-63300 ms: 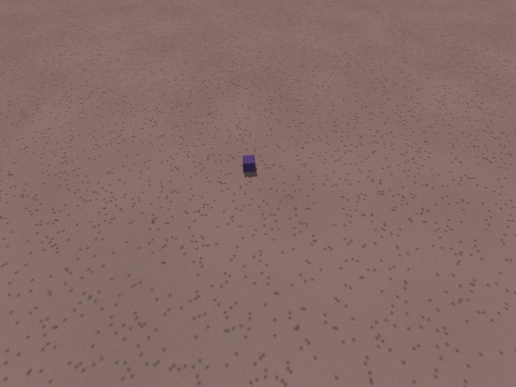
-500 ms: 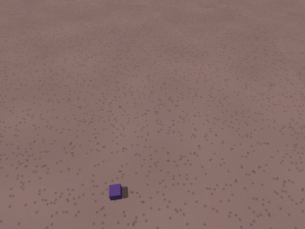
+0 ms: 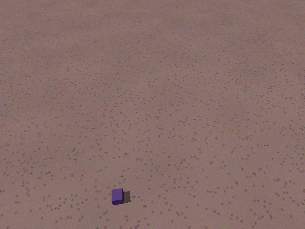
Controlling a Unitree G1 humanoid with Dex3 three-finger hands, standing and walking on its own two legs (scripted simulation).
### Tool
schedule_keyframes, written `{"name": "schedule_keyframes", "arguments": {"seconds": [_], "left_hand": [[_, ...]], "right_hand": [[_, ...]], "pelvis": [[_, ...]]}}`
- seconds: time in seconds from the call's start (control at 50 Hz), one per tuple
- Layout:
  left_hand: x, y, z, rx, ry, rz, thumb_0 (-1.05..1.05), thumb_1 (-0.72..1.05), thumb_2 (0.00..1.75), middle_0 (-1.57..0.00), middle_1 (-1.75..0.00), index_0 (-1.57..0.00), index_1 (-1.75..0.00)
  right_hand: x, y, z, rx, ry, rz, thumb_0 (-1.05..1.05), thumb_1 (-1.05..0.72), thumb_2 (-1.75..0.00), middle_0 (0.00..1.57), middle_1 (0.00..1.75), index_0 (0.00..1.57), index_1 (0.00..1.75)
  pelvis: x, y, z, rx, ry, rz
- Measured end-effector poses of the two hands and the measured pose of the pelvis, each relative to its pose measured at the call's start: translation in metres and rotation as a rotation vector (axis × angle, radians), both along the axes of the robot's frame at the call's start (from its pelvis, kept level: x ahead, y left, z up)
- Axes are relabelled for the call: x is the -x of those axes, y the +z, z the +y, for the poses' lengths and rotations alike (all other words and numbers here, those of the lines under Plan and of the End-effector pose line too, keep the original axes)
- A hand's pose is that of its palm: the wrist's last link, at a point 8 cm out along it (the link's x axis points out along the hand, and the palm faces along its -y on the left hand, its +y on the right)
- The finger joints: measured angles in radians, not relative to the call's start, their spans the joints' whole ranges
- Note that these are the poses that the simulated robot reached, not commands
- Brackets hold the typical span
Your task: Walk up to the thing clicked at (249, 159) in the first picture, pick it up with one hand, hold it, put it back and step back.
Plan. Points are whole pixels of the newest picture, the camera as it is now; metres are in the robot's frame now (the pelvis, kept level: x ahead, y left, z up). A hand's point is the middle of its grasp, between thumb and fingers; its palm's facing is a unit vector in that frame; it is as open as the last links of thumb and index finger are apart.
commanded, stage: stand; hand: left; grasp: from above
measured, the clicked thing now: (117, 196) +0.48 +0.27 -0.74
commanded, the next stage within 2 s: step back in 1.62 s
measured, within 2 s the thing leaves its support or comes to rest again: neither
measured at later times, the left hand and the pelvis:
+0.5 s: hand out of the picture +0.07 +0.24 -0.16, palm faces +0.00 -0.94 -0.34, open 7.4 cm; pelvis +0.01 +0.00 +0.00, yaw -1 degrees
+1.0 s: hand out of the picture +0.09 +0.23 -0.16, palm faces -0.02 -0.95 -0.33, open 7.4 cm; pelvis +0.02 +0.00 +0.00, yaw -1 degrees
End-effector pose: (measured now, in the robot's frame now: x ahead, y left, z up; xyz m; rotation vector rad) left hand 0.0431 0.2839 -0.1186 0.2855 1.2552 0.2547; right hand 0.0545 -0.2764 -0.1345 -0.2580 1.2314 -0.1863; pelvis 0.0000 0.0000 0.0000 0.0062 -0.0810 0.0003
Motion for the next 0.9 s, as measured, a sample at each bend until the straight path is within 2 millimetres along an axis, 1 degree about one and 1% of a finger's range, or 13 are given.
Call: {"name": "schedule_keyframes", "arguments": {"seconds": [0.2,0.38,0.48,0.66,0.9], "left_hand": [[-0.005,0.000,-0.003,0.006,-0.014,0.007,0.00,0.90,0.90,-0.20,-0.30,-0.20,-0.30],[-0.015,0.000,-0.002,0.013,-0.025,0.017,0.00,0.90,0.90,-0.20,-0.30,-0.20,-0.30],[-0.023,0.000,-0.001,0.014,-0.032,0.010,0.00,0.90,0.90,-0.20,-0.30,-0.20,-0.30],[-0.037,0.002,-0.003,0.019,-0.040,-0.003,0.00,0.90,0.90,-0.20,-0.30,-0.20,-0.30],[-0.042,0.000,-0.007,0.026,-0.048,0.009,0.00,0.90,0.90,-0.20,-0.30,-0.20,-0.30]], "right_hand": [[0.013,0.003,-0.013,0.015,-0.016,0.034,0.01,-0.90,-0.89,0.20,0.30,0.20,0.30],[0.019,0.004,-0.015,0.023,-0.026,0.069,0.01,-0.90,-0.89,0.20,0.30,0.20,0.30],[0.014,0.004,-0.013,0.021,-0.027,0.064,0.01,-0.90,-0.89,0.20,0.30,0.20,0.30],[0.000,0.003,-0.006,0.007,-0.020,0.044,0.01,-0.90,-0.89,0.20,0.30,0.20,0.30],[-0.012,0.004,-0.007,0.002,-0.020,0.038,0.01,-0.90,-0.89,0.20,0.30,0.20,0.30]], "pelvis": [[0.002,0.002,-0.005,0.002,-0.006,0.005],[-0.002,0.002,-0.004,0.003,-0.012,0.017],[-0.006,0.003,-0.003,0.001,-0.016,0.020],[-0.012,0.003,-0.001,0.000,-0.019,0.026],[-0.018,0.003,-0.003,0.002,-0.022,0.037]]}}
